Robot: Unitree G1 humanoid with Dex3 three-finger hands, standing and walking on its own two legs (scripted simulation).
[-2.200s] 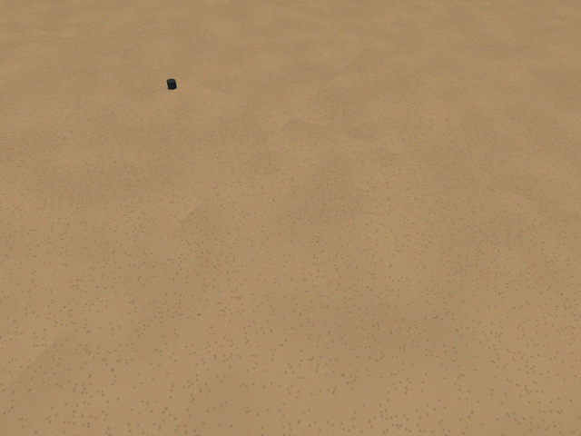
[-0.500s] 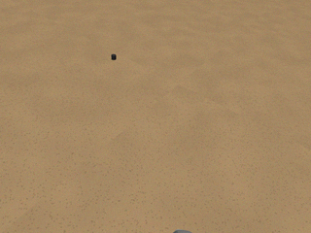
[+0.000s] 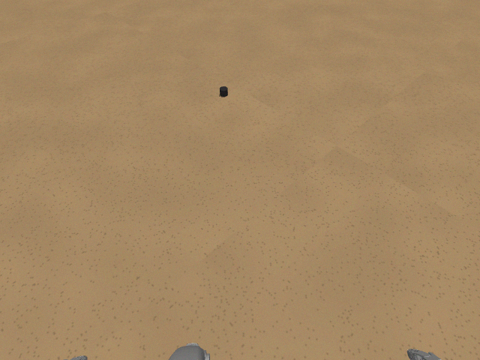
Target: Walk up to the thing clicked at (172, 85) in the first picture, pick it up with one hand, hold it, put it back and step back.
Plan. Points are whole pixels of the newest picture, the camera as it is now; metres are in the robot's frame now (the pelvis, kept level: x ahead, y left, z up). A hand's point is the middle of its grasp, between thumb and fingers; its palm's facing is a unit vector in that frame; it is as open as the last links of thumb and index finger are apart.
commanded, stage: walk up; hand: left
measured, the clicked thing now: (223, 91) +1.93 +0.15 -0.75
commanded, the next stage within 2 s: none
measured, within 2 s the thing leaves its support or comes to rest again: neither
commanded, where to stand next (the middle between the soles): +1.61 -0.05 m, yaw -1 degrees
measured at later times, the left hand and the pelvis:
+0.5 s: hand (123, 233) +0.42 +0.29 -0.14, palm faces -0.12 -0.94 -0.32, open 7.4 cm; pelvis +0.33 +0.02 +0.00, yaw -2 degrees
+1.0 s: hand (166, 154) +0.68 +0.23 -0.13, palm faces -0.04 -0.93 -0.36, open 7.4 cm; pelvis +0.62 -0.04 +0.00, yaw -1 degrees
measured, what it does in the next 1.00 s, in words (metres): walks ahead: left foot, then right foot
